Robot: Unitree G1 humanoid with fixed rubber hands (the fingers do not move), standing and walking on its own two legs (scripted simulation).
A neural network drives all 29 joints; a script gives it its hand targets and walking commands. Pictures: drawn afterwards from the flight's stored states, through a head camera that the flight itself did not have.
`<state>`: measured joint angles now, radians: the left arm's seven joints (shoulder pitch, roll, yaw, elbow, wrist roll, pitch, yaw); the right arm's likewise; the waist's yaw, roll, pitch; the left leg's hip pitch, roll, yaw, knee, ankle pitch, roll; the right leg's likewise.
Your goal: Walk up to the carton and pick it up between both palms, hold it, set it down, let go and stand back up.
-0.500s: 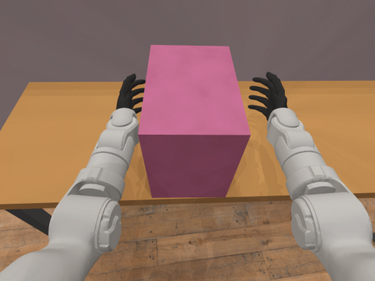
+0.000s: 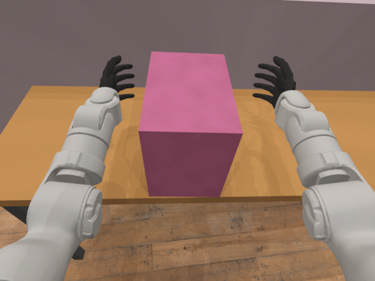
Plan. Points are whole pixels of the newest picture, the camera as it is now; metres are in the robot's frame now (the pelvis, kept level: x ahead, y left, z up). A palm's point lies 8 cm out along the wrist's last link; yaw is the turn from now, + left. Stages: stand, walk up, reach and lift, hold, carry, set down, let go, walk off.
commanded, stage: set down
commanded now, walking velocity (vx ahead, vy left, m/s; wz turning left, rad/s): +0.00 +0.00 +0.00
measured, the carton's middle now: (186, 125) +0.47 +0.06 +0.07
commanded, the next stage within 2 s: none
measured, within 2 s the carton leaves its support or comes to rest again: neither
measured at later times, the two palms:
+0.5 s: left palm (114, 112) +0.41 +0.20 +0.14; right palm (293, 121) +0.43 -0.16 +0.15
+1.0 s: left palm (109, 139) +0.36 +0.20 +0.11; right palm (296, 151) +0.38 -0.17 +0.12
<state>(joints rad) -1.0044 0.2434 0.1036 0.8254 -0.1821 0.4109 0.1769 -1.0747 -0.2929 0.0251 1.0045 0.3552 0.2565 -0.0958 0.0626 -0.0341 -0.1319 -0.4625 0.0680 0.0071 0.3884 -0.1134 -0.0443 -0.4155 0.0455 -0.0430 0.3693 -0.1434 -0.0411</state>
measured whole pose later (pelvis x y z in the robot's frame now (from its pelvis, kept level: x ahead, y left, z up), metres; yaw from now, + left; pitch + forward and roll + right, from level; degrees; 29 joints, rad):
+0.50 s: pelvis +0.00 +0.00 +0.00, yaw +0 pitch +7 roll +0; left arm -0.73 0.21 0.14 0.43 -0.15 0.59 0.14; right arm -0.78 -0.31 0.08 0.66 0.39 0.29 -0.08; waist 0.02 -0.04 -0.08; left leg -0.36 0.05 0.02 0.34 -0.10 -0.04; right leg -0.33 0.04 -0.03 0.35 -0.14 -0.03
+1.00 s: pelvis +0.01 +0.01 +0.01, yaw -1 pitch +4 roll +0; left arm -0.42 0.16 0.13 0.12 -0.12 0.60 0.13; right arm -0.46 -0.30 0.07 0.36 0.33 0.26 -0.09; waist 0.03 -0.05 -0.04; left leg -0.27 0.05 0.04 0.30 -0.10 -0.03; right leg -0.26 0.03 0.00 0.34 -0.15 -0.03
